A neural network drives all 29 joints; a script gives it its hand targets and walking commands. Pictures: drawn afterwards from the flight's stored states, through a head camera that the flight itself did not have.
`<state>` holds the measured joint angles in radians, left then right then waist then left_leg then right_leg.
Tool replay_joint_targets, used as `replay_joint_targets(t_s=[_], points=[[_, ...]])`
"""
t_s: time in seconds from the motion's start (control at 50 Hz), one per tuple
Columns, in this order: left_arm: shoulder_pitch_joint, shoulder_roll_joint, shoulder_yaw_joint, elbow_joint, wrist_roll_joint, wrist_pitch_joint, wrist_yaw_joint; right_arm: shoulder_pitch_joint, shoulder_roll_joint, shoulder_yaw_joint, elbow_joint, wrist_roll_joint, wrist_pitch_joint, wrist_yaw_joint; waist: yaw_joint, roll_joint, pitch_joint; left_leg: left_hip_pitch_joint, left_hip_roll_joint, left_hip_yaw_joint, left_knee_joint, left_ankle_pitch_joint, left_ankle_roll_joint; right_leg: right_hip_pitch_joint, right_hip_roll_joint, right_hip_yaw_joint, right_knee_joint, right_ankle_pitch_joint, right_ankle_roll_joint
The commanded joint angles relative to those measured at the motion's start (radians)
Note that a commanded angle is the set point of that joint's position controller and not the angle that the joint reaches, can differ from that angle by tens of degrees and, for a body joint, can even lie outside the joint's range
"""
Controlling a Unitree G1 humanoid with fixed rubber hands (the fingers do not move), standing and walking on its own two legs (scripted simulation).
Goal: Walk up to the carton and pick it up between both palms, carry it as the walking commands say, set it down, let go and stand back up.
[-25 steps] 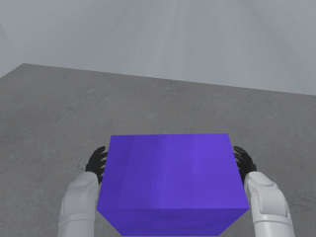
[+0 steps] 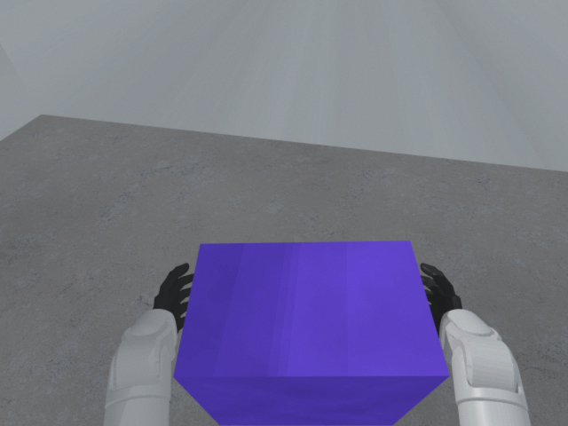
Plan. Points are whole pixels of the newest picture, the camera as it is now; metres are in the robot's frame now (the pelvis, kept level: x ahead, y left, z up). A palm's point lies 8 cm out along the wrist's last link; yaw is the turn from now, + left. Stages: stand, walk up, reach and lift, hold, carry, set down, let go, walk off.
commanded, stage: carry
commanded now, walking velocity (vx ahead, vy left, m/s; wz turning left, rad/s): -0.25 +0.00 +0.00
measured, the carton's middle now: (304, 342) +0.26 +0.00 -0.03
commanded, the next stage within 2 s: none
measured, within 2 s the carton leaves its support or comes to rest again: neither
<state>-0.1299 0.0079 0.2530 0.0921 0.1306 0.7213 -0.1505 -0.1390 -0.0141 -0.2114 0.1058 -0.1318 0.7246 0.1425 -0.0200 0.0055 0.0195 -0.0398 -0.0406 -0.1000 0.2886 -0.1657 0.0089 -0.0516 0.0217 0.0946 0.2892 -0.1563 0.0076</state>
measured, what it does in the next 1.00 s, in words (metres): walks backwards: right foot, then left foot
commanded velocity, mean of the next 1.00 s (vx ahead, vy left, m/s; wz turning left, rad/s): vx -0.25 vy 0.00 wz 0.00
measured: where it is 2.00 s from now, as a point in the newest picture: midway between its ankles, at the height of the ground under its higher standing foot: outside the picture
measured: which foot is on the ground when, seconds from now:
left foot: down 0.00-0.64, up 0.66-0.98, down 1.00-1.00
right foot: down 0.00-0.40, up 0.42-0.62, down 0.64-1.00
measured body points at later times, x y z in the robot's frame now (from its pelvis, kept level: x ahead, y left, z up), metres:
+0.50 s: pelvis -0.07 +0.01 -0.03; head -0.08 +0.00 +0.42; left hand +0.18 +0.20 +0.05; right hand +0.17 -0.19 +0.04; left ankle +0.00 +0.11 -0.75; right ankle -0.06 -0.11 -0.71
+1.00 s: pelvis -0.21 +0.01 -0.02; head -0.23 +0.01 +0.43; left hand +0.04 +0.19 +0.06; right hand +0.03 -0.20 +0.07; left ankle -0.25 +0.12 -0.75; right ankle -0.12 -0.11 -0.75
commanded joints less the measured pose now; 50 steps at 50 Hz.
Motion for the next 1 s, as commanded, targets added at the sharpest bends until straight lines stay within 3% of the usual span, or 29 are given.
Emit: replay_joint_targets(t_s=[0.0, 0.08, 0.14, 0.2, 0.3, 0.34, 0.36, 0.38, 0.4, 0.42, 0.44, 0.46, 0.48, 0.52, 0.56, 0.58, 0.6, 0.62, 0.64, 0.66, 0.68, 0.7, 0.72, 0.76, 0.86, 0.9, 0.94, 0.96, 0.98], points=[[-0.483, -0.748, -0.590, -0.127, -0.180, 0.001, -0.120, -0.505, 0.774, 0.583, -0.138, 0.167, -0.016, 0.123, 0.022, -0.012, -0.294, -0.050, 0.140, -0.046, 0.175, 0.222, -0.003, -0.093, -0.147, 0.020, 0.141, 0.140, -0.013], [-0.488, -0.777, -0.668, -0.211, -0.236, 0.058, -0.099, -0.517, 0.780, 0.650, -0.255, 0.228, 0.036, 0.106, 0.019, 0.015, -0.341, -0.131, 0.143, -0.048, 0.256, 0.342, 0.010, -0.180, -0.146, 0.027, 0.259, 0.239, -0.029], [-0.477, -0.768, -0.710, -0.298, -0.270, 0.118, -0.076, -0.480, 0.758, 0.678, -0.329, 0.252, 0.098, 0.080, 0.008, 0.045, -0.385, -0.160, 0.176, -0.075, 0.278, 0.427, 0.038, -0.235, -0.123, 0.020, 0.351, 0.209, -0.028], [-0.442, -0.761, -0.742, -0.398, -0.309, 0.190, -0.051, -0.428, 0.752, 0.711, -0.421, 0.277, 0.173, 0.047, 0.009, -0.004, -0.370, -0.254, 0.159, -0.063, 0.321, 0.321, 0.034, -0.249, -0.139, 0.053, 0.332, 0.185, -0.036], [-0.328, -0.745, -0.780, -0.598, -0.366, 0.320, 0.021, -0.355, 0.731, 0.767, -0.647, 0.355, 0.308, -0.017, 0.021, -0.140, -0.363, -0.317, 0.058, 0.062, 0.453, 0.031, -0.020, -0.280, -0.246, 0.153, 0.239, 0.345, -0.099], [-0.309, -0.725, -0.787, -0.669, -0.374, 0.364, 0.047, -0.323, 0.718, 0.776, -0.698, 0.371, 0.352, -0.037, 0.015, -0.158, -0.343, -0.284, 0.047, 0.083, 0.395, -0.099, -0.014, -0.346, -0.242, 0.133, 0.224, 0.250, -0.082], [-0.308, -0.719, -0.796, -0.702, -0.377, 0.382, 0.057, -0.311, 0.714, 0.775, -0.715, 0.374, 0.367, -0.046, 0.015, -0.110, -0.324, -0.276, 0.066, 0.055, 0.340, -0.054, -0.001, -0.383, -0.210, 0.100, 0.242, 0.138, -0.057], [-0.307, -0.721, -0.808, -0.732, -0.382, 0.397, 0.065, -0.300, 0.706, 0.774, -0.730, 0.374, 0.380, -0.052, 0.015, 0.000, -0.311, -0.271, 0.134, -0.037, 0.252, 0.040, 0.030, -0.429, -0.147, 0.040, 0.313, -0.018, -0.024], [-0.312, -0.728, -0.818, -0.758, -0.386, 0.410, 0.072, -0.287, 0.696, 0.771, -0.742, 0.374, 0.390, -0.058, 0.008, 0.177, -0.319, -0.263, 0.272, -0.204, 0.138, 0.167, 0.102, -0.473, -0.031, -0.067, 0.499, -0.255, 0.017], [-0.323, -0.729, -0.826, -0.772, -0.393, 0.419, 0.076, -0.274, 0.691, 0.770, -0.755, 0.375, 0.397, -0.062, 0.000, 0.290, -0.350, -0.292, 0.392, -0.331, 0.055, 0.293, 0.194, -0.453, 0.027, -0.139, 0.760, -0.433, 0.031], [-0.324, -0.724, -0.825, -0.757, -0.394, 0.425, 0.075, -0.258, 0.686, 0.761, -0.753, 0.369, 0.406, -0.062, -0.001, 0.207, -0.354, -0.317, 0.392, -0.298, 0.052, 0.287, 0.211, -0.433, -0.005, -0.103, 0.869, -0.430, 0.029], [-0.318, -0.731, -0.832, -0.750, -0.405, 0.428, 0.071, -0.264, 0.692, 0.762, -0.763, 0.366, 0.410, -0.063, 0.007, 0.136, -0.343, -0.349, 0.366, -0.244, 0.066, 0.250, 0.197, -0.425, -0.017, -0.095, 0.887, -0.397, 0.024], [-0.304, -0.740, -0.836, -0.750, -0.412, 0.429, 0.071, -0.271, 0.700, 0.764, -0.779, 0.366, 0.411, -0.067, 0.014, 0.115, -0.337, -0.338, 0.333, -0.195, 0.078, 0.212, 0.168, -0.425, -0.029, -0.098, 0.828, -0.362, 0.019], [-0.282, -0.744, -0.834, -0.750, -0.413, 0.435, 0.079, -0.274, 0.705, 0.764, -0.792, 0.363, 0.418, -0.079, 0.019, 0.159, -0.327, -0.285, 0.286, -0.149, 0.086, 0.165, 0.121, -0.397, -0.023, -0.141, 0.592, -0.335, 0.011], [-0.262, -0.733, -0.827, -0.739, -0.403, 0.443, 0.089, -0.249, 0.689, 0.763, -0.788, 0.354, 0.427, -0.087, 0.022, 0.195, -0.343, -0.246, 0.272, -0.142, 0.102, 0.160, 0.110, -0.318, 0.003, -0.181, 0.361, -0.309, 0.008], [-0.242, -0.727, -0.818, -0.726, -0.398, 0.450, 0.093, -0.225, 0.678, 0.761, -0.776, 0.347, 0.434, -0.092, 0.026, 0.186, -0.350, -0.241, 0.255, -0.126, 0.133, 0.152, 0.099, -0.262, 0.007, -0.194, 0.232, -0.280, 0.006], [-0.226, -0.716, -0.804, -0.714, -0.393, 0.457, 0.094, -0.206, 0.665, 0.758, -0.764, 0.340, 0.441, -0.095, 0.026, 0.140, -0.349, -0.259, 0.225, -0.097, 0.191, 0.123, 0.073, -0.207, -0.020, -0.171, 0.118, -0.245, 0.004], [-0.210, -0.700, -0.787, -0.695, -0.386, 0.464, 0.093, -0.194, 0.646, 0.750, -0.747, 0.332, 0.449, -0.099, 0.027, 0.051, -0.323, -0.375, 0.196, -0.062, 0.266, 0.043, 0.036, -0.126, -0.109, -0.070, 0.048, -0.212, -0.002], [-0.180, -0.681, -0.771, -0.672, -0.376, 0.461, 0.094, -0.182, 0.646, 0.754, -0.752, 0.327, 0.453, -0.097, 0.034, -0.245, -0.273, -0.609, 0.068, 0.066, 0.438, -0.212, -0.034, -0.104, -0.354, 0.235, 0.010, -0.003, -0.093], [-0.187, -0.697, -0.777, -0.681, -0.379, 0.461, 0.091, -0.225, 0.648, 0.754, -0.756, 0.342, 0.455, -0.090, 0.038, -0.292, -0.257, -0.588, 0.052, 0.118, 0.750, -0.422, -0.044, -0.227, -0.480, 0.257, 0.025, 0.322, -0.190], [-0.216, -0.707, -0.777, -0.688, -0.376, 0.463, 0.087, -0.280, 0.675, 0.762, -0.753, 0.364, 0.452, -0.085, 0.033, -0.184, -0.242, -0.571, 0.055, 0.074, 0.906, -0.399, -0.041, -0.265, -0.441, 0.202, 0.033, 0.363, -0.196], [-0.243, -0.713, -0.778, -0.710, -0.372, 0.458, 0.085, -0.316, 0.701, 0.772, -0.757, 0.377, 0.446, -0.081, 0.029, -0.118, -0.224, -0.545, 0.055, 0.068, 0.983, -0.344, -0.041, -0.317, -0.385, 0.115, 0.038, 0.251, -0.181], [-0.274, -0.719, -0.785, -0.739, -0.376, 0.451, 0.084, -0.327, 0.726, 0.779, -0.750, 0.382, 0.441, -0.078, 0.027, -0.107, -0.209, -0.542, 0.049, 0.062, 1.006, -0.291, -0.042, -0.342, -0.341, 0.070, 0.034, 0.121, -0.164], [-0.272, -0.711, -0.780, -0.755, -0.375, 0.444, 0.084, -0.314, 0.737, 0.790, -0.744, 0.386, 0.439, -0.082, 0.020, -0.126, -0.213, -0.546, 0.036, 0.084, 0.966, -0.239, -0.053, -0.295, -0.290, 0.019, 0.056, 0.063, -0.128], [-0.208, -0.682, -0.759, -0.726, -0.352, 0.453, 0.089, -0.270, 0.712, 0.785, -0.733, 0.371, 0.454, -0.098, 0.026, -0.218, -0.283, -0.467, 0.022, 0.172, 0.574, -0.315, -0.043, -0.163, -0.300, 0.090, 0.044, 0.140, -0.135], [-0.198, -0.685, -0.766, -0.722, -0.352, 0.457, 0.092, -0.252, 0.708, 0.778, -0.725, 0.373, 0.458, -0.097, 0.028, -0.238, -0.308, -0.407, 0.014, 0.182, 0.411, -0.287, -0.031, -0.135, -0.303, 0.101, 0.051, 0.178, -0.134], [-0.194, -0.687, -0.779, -0.718, -0.354, 0.457, 0.095, -0.222, 0.708, 0.770, -0.709, 0.370, 0.459, -0.093, 0.014, -0.213, -0.331, -0.302, 0.012, 0.204, 0.155, -0.152, -0.025, -0.139, -0.284, 0.068, 0.098, 0.195, -0.100], [-0.194, -0.686, -0.785, -0.717, -0.353, 0.456, 0.095, -0.216, 0.704, 0.764, -0.701, 0.368, 0.457, -0.090, 0.017, -0.173, -0.340, -0.220, 0.052, 0.179, 0.069, -0.094, -0.028, -0.185, -0.262, 0.040, 0.135, 0.177, -0.064], [-0.202, -0.685, -0.793, -0.719, -0.356, 0.455, 0.095, -0.210, 0.697, 0.755, -0.691, 0.366, 0.455, -0.085, 0.018, -0.089, -0.338, -0.129, 0.137, 0.094, 0.026, -0.060, -0.023, -0.281, -0.229, 0.005, 0.212, 0.109, -0.031]])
